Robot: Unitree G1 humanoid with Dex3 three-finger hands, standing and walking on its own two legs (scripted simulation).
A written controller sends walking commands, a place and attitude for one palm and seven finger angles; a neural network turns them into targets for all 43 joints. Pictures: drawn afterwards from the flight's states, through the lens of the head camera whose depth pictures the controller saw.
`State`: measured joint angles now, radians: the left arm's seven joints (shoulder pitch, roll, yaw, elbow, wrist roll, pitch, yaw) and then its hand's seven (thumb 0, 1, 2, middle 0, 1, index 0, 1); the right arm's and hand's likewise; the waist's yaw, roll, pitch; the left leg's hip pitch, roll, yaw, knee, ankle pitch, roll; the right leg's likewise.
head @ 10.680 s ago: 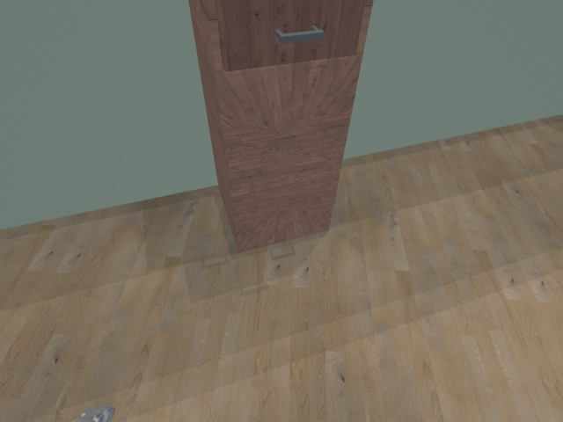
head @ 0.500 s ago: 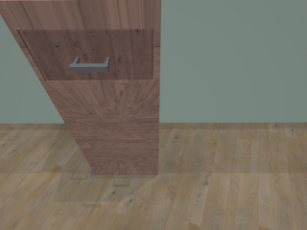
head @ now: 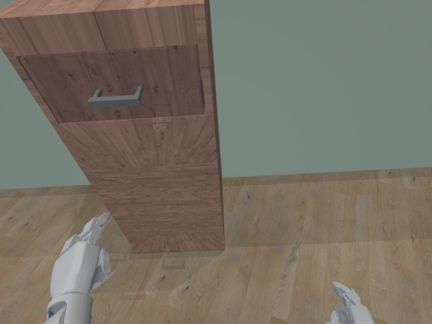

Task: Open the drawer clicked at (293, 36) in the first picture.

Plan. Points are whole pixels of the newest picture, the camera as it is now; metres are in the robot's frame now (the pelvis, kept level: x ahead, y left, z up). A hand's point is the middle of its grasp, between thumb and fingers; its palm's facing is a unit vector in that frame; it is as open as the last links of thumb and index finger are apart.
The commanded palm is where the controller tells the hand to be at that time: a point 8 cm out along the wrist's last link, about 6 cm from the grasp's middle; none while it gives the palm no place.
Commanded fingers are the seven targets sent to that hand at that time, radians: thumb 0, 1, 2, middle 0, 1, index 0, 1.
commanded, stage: raise the hand with hooked fingers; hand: left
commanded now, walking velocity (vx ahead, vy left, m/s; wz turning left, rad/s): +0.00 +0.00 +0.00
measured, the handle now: (117, 96) +0.56 +0.26 +0.15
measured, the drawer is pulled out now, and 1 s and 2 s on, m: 0.00 0.00 0.00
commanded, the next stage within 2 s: move the hooked fingers above the handle in 1.78 s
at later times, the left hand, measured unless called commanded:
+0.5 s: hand (82, 241) +0.24 +0.24 +0.08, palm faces +0.19 -0.03 -0.98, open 10.5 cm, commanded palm +0.18 +0.24 +0.12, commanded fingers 0.00 0.01 0.52 -0.26 -0.87 -0.26 -0.87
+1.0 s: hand (42, 188) +0.27 +0.27 +0.18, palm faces +0.22 -0.04 -0.98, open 13.3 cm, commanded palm +0.23 +0.27 +0.23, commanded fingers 0.00 -0.50 0.30 -0.30 -1.20 -0.30 -1.20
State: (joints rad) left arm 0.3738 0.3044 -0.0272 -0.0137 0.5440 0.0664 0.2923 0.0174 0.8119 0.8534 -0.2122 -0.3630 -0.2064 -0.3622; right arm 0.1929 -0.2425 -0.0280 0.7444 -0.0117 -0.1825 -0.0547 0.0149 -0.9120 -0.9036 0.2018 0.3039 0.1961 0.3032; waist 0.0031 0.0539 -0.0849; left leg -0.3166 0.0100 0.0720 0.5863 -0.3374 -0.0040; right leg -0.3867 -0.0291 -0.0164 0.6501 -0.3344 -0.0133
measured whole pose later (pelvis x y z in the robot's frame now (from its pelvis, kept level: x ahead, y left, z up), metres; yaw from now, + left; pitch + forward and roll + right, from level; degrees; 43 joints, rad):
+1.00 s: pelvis -0.02 +0.02 +0.02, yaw +2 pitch -2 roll +0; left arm -0.12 0.54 -0.03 -0.14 0.87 0.14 -0.01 0.00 -0.34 0.37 -0.31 -1.10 -0.31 -1.10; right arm 0.05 -0.24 0.01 0.63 0.02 0.09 -0.01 0.01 -0.90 -0.90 0.20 0.30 0.19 0.30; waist 0.10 0.10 0.01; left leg -0.15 -0.02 0.04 0.42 -0.24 0.02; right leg -0.18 -0.05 -0.05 0.45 -0.23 0.02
